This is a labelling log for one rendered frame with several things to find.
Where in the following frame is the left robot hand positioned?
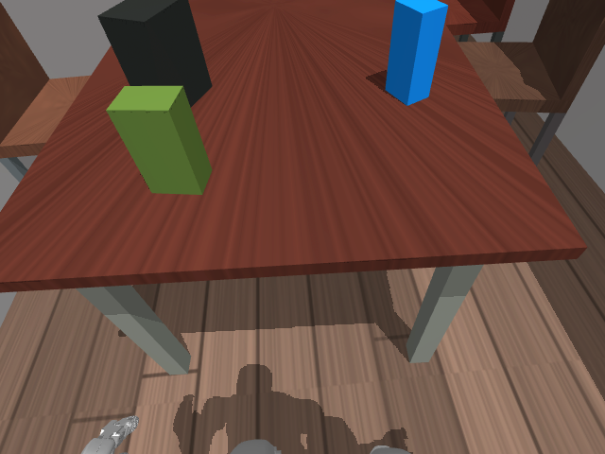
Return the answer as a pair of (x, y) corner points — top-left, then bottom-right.
(81, 415), (139, 454)

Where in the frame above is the chair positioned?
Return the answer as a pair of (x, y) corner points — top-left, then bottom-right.
(457, 0), (605, 166)
(0, 2), (90, 182)
(438, 0), (515, 42)

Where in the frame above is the table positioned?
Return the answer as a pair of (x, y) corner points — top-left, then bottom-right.
(0, 0), (588, 375)

